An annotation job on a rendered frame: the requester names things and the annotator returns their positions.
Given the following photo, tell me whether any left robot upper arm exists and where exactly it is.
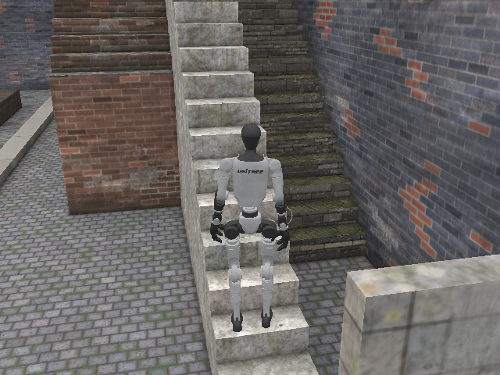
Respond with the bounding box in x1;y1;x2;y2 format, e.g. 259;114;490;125
216;157;234;201

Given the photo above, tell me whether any robot right hand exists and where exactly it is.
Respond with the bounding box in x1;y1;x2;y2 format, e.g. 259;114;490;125
271;228;290;251

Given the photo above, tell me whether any right robot upper arm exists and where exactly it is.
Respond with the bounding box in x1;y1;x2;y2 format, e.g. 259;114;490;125
267;158;284;202

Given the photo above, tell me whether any robot right forearm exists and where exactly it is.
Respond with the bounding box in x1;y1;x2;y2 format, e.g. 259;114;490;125
275;191;288;230

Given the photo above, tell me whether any robot left hand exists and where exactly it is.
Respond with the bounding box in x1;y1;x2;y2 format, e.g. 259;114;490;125
210;223;225;243

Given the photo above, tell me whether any robot left forearm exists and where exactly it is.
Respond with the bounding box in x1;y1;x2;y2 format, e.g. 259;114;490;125
212;189;225;225

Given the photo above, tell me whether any robot torso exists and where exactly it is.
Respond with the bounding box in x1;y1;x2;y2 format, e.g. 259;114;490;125
232;154;269;234

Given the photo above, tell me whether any humanoid robot head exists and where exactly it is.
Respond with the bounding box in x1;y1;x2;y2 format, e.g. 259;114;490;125
237;123;264;162

